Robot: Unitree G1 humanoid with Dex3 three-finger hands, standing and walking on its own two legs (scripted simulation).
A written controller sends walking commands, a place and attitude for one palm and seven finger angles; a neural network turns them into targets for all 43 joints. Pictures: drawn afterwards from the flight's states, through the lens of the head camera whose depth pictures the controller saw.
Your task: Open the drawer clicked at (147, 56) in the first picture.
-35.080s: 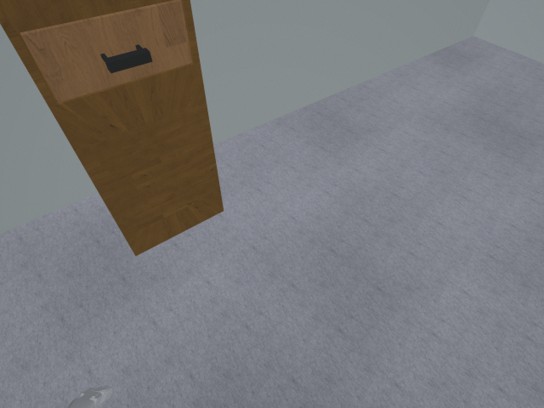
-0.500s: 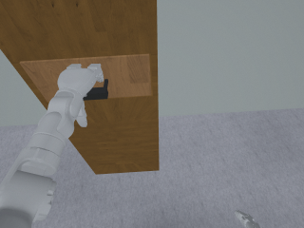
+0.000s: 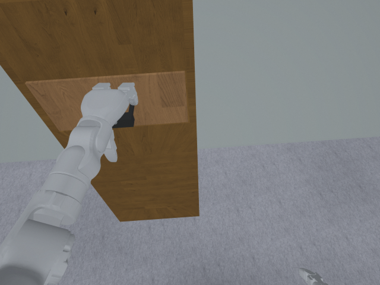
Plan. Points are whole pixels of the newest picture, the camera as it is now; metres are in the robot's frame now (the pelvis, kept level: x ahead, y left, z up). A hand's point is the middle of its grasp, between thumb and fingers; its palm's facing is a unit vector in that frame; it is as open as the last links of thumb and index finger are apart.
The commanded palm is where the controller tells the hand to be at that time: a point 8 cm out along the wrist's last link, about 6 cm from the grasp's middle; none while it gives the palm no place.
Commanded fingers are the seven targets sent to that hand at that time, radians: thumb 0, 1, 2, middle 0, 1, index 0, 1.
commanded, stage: re-aim the fingers above the handle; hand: left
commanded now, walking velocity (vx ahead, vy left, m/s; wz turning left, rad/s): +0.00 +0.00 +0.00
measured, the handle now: (113, 114) +0.51 +0.23 +0.06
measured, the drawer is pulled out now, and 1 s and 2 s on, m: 0.00 0.00 0.00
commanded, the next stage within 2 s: lower the fingers behind the handle in 0.52 s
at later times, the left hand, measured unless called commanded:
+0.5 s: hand (116, 118) +0.43 +0.19 +0.12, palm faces +0.07 -0.05 -1.00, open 13.8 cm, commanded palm +0.41 +0.23 +0.18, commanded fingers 0.00 -0.50 0.30 -0.30 -1.20 -0.30 -1.20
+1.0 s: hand (103, 124) +0.43 +0.22 +0.11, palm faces +0.08 -0.04 -1.00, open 13.9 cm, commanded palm +0.40 +0.23 +0.16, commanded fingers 0.00 -0.50 0.30 -0.30 -1.20 -0.30 -1.20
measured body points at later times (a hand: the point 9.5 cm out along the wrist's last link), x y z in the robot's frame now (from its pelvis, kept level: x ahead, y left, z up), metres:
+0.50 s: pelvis +0.00 +0.00 +0.00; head +0.03 -0.02 +0.45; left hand +0.42 +0.19 +0.17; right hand +0.13 -0.26 -0.13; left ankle -0.03 +0.09 -0.73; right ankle -0.01 -0.11 -0.73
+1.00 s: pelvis -0.01 +0.01 +0.00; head +0.03 -0.01 +0.44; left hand +0.41 +0.22 +0.16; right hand +0.12 -0.25 -0.13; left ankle -0.03 +0.09 -0.73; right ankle -0.01 -0.11 -0.73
